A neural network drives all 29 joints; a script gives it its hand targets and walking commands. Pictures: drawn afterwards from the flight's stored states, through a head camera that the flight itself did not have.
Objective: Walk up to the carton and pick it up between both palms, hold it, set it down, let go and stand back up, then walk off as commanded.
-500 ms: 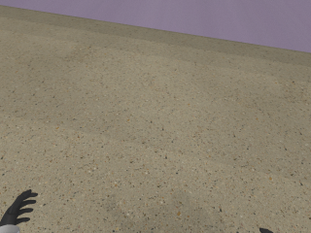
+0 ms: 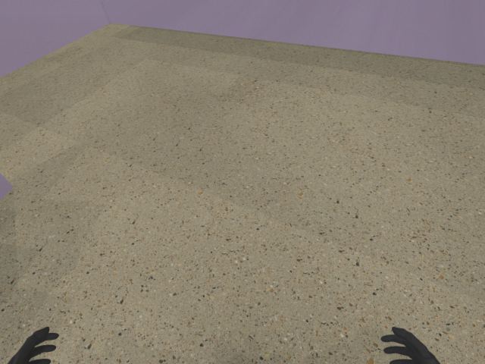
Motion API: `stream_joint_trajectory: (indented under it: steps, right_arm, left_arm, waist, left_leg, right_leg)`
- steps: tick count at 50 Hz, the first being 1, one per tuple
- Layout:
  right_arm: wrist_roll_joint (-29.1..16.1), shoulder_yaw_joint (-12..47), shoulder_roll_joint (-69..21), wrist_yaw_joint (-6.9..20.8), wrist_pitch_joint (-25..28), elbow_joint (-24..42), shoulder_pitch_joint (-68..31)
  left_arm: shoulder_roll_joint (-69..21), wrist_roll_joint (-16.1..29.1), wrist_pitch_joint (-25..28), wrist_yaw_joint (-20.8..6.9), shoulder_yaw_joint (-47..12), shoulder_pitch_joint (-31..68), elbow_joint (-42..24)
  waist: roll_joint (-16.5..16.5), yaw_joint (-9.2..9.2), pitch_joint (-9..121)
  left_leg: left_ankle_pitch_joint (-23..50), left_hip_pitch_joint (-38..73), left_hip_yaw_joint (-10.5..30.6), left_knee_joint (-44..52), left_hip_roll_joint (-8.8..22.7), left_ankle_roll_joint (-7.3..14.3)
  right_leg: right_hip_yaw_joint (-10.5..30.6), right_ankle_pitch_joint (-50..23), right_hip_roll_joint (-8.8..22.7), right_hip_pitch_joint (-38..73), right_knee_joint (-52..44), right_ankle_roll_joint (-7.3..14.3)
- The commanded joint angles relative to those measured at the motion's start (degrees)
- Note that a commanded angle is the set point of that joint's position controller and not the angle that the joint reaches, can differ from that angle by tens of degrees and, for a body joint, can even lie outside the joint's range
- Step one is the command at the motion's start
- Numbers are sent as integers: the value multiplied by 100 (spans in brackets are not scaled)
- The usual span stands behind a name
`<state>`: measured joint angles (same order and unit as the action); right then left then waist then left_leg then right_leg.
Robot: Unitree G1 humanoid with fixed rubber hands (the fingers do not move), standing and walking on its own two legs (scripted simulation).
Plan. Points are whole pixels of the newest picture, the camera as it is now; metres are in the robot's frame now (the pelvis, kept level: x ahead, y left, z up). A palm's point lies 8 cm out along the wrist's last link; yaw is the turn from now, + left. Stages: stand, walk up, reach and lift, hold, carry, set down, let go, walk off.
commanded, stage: walk up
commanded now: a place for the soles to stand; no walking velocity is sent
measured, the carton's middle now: out of the picture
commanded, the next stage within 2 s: none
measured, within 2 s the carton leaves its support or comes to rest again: neither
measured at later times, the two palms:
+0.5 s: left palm out of the picture +0.06 +0.47 -0.10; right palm (354, 336) +0.18 -0.17 -0.06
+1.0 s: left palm out of the picture -0.01 +0.59 -0.01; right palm (214, 252) +0.37 +0.06 -0.09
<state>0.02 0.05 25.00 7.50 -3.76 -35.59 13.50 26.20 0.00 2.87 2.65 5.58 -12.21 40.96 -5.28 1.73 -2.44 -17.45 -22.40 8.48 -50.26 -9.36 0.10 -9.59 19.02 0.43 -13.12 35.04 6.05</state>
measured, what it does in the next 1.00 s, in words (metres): steps to the left, turning left: left foot, then right foot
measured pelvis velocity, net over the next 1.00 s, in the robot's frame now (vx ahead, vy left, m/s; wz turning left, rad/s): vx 0.10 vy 0.23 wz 0.60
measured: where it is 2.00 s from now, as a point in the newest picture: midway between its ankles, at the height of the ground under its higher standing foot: outside the picture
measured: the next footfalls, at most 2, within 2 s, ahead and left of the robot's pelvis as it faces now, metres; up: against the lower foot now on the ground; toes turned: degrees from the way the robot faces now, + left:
left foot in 0.36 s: +0.06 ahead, +0.20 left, +0.00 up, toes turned +15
right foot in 0.84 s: +0.14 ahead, +0.13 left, +0.00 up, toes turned +21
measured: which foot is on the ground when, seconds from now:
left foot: up 0.00-0.34, down 0.36-0.82, up 0.84-1.00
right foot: down 0.00-0.42, up 0.44-0.82, down 0.84-1.00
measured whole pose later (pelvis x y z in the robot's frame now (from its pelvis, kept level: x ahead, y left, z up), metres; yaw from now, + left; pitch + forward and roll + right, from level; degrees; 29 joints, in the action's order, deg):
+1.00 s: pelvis +0.10 +0.23 +0.01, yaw +35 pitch -3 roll +1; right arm 0.0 0.1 25.4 6.9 -2.7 -36.1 13.3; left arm 26.7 0.0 3.2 2.4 6.9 -15.5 41.7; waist -4.6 1.5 0.6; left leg -19.0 -25.2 5.8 -62.1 -1.9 -2.3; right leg -12.7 22.6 6.0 -4.8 30.7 1.5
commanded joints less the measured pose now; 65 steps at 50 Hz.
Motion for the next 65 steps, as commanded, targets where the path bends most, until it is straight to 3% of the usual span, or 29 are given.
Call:
stream_joint_trajectory:
  steps: [1,7,10,13,16,18,19,20,23,25,27,31,34,35,37,38,39,40,41,43,44,47,53,57,58,60,61,62,65]
  right_arm:
    - [307,-686,1065,172,53,32,433]
    - [243,-691,935,79,-42,20,251]
    - [318,-629,930,30,-36,183,-386]
    - [193,-631,952,58,11,286,-219]
    - [205,-754,1259,67,62,74,342]
    - [250,-837,1309,-26,127,-315,1357]
    - [351,-922,1636,-150,171,-376,1400]
    - [299,-971,1999,-198,225,-223,918]
    - [194,-838,1639,-235,194,46,160]
    - [211,-803,1350,-269,231,79,242]
    - [120,-799,1274,-292,273,118,403]
    - [106,-845,1241,-454,271,221,948]
    - [115,-989,1208,-532,214,328,697]
    - [92,-918,1012,-525,245,398,624]
    - [38,-978,1259,-496,220,931,-488]
    - [61,-842,900,-510,194,1193,-1455]
    - [-63,-653,453,-502,232,906,-966]
    - [120,-523,703,-433,198,750,-277]
    - [105,-458,782,-379,203,454,106]
    - [173,-682,1256,-208,116,254,690]
    - [138,-693,1523,-58,27,-62,853]
    - [62,-484,1246,86,122,-171,584]
    - [57,-477,731,61,273,96,-229]
    - [232,-821,985,-205,419,-374,1365]
    - [318,-983,1326,-306,435,-604,1862]
    - [338,-1092,1830,-431,516,-309,1682]
    - [238,-1017,1806,-384,502,-194,1496]
    - [140,-1027,1764,-411,518,-119,1483]
    - [130,-785,1335,-560,622,47,1409]
  left_arm:
    - [1332,-189,205,16,434,295,-243]
    - [1412,-131,157,-69,520,-199,-261]
    - [1605,-199,175,-98,542,-265,-294]
    - [1671,-233,163,-157,593,-16,-388]
    - [1921,-336,170,-201,657,558,-438]
    - [1645,-309,44,-235,558,955,-425]
    - [1138,-203,-60,-310,458,552,-343]
    - [901,-110,-45,-332,376,442,-481]
    - [1261,-108,10,-318,350,460,-379]
    - [1085,-91,-26,-306,269,139,-143]
    - [1177,-119,-48,-273,366,-35,-117]
    - [883,-181,-122,-234,276,-457,-41]
    - [1053,-249,-198,-209,233,-739,42]
    - [969,-257,-186,-132,303,-559,-40]
    - [1334,-232,-106,-14,469,-1996,173]
    - [1525,-66,-52,72,595,-3126,516]
    - [1607,-98,-47,171,645,-2677,548]
    - [1379,-227,-35,226,592,-993,53]
    - [1207,-226,-21,202,538,-559,-94]
    - [1555,-263,56,151,514,922,-471]
    - [1729,-274,167,53,538,1348,-458]
    - [1358,-341,289,-106,491,700,-360]
    - [1506,-110,239,-345,535,-151,-320]
    - [1462,-97,103,-364,462,-138,-558]
    - [1117,-174,73,-369,389,-376,-564]
    - [522,-108,98,-407,217,-689,-719]
    - [630,-51,144,-423,229,-152,-976]
    - [943,-104,191,-349,186,185,-1001]
    - [822,16,322,-390,150,361,-888]
  waist:
    - [1561,-251,-492]
    - [1649,-442,-153]
    - [1436,-532,-239]
    - [1771,-454,-154]
    - [1611,92,174]
    - [352,679,514]
    - [-1194,686,188]
    - [-1811,293,-1]
    - [-1037,290,-276]
    - [-1221,212,-7]
    - [-1274,76,427]
    - [-1290,183,1319]
    - [-1309,83,1526]
    - [-1268,5,1349]
    - [-897,-1119,1331]
    - [144,-1999,904]
    - [3110,-1676,1442]
    - [1926,-592,1670]
    - [1326,-302,1328]
    - [1208,291,498]
    - [1714,402,25]
    - [1777,103,-908]
    - [2032,-280,-680]
    - [802,411,841]
    - [-1,717,1089]
    - [-1683,291,857]
    - [-1754,453,760]
    - [-968,482,788]
    - [-837,269,348]
  left_leg:
    - [783,-1312,-150,-515,1214,-276]
    - [475,-1217,-636,-467,1364,-255]
    - [-20,-1425,-918,119,1662,-257]
    - [-367,-1004,-834,408,1859,-202]
    - [-773,-129,-911,931,1868,74]
    - [-658,1322,-540,2222,1526,394]
    - [-1076,1593,1001,3195,1654,684]
    - [-919,1726,2581,3700,1977,909]
    - [-1754,1195,2904,4483,1895,601]
    - [-398,1621,2142,4089,1478,72]
    - [927,2201,1844,3577,1505,142]
    - [4831,3828,986,3206,973,-1101]
    - [6000,3841,434,3111,636,-1708]
    - [6392,3657,695,3003,515,-1415]
    - [8637,1452,-168,1916,-132,-2151]
    - [6963,-724,-468,22,-664,-2099]
    - [-585,-2878,182,-1869,-69,-638]
    - [-779,-3140,589,-1574,843,-162]
    - [-674,-2638,277,-1376,827,-103]
    - [-629,-1758,49,-2319,904,-21]
    - [-556,-1091,63,-2153,1272,11]
    - [280,-1430,-397,-987,1368,-176]
    - [323,-808,-1302,1182,1518,-215]
    - [630,1165,-2235,2478,550,83]
    - [665,2106,-1512,2382,373,297]
    - [1631,3056,1789,2442,1935,956]
    - [1500,3095,3391,2972,2316,1762]
    - [1659,3098,3864,3098,2706,2033]
    - [3738,2452,1590,2612,2176,1542]
  right_leg:
    - [1077,-358,1547,430,-2630,-707]
    - [470,-1376,1690,1194,-2396,-1082]
    - [333,-2215,2031,1266,-1897,-363]
    - [198,-1109,2080,810,-1817,161]
    - [321,289,2412,514,-1476,349]
    - [-287,-14,1625,-339,595,48]
    - [-470,980,721,-1593,2109,-222]
    - [-138,1354,66,-2510,2717,-401]
    - [620,1127,68,-2489,2652,-503]
    - [600,688,185,-2438,2475,-524]
    - [708,321,161,-2372,2324,-503]
    - [278,421,-132,-2211,1682,-548]
    - [-110,565,-225,-1519,584,-547]
    - [-111,560,-372,-1322,210,-536]
    - [-235,1049,-303,1526,-1584,-188]
    - [167,-548,305,3393,-3027,16]
    - [1876,-1911,2270,4802,-1561,266]
    - [2344,-1547,2788,4201,-1191,462]
    - [2000,-1393,2507,3418,-1356,410]
    - [2459,2004,2950,373,-2876,479]
    - [1834,1976,2717,-291,-2809,409]
    - [572,1053,1817,-120,-2657,59]
    - [-479,-2924,1419,1041,-1519,119]
    - [-748,-3521,1007,1288,1667,70]
    - [-450,-2677,840,459,3039,-94]
    - [64,1174,-59,-1861,3870,-413]
    - [476,1811,-311,-2834,3830,-489]
    - [963,1571,77,-3086,4030,-442]
    - [1133,972,569,-2657,3254,-462]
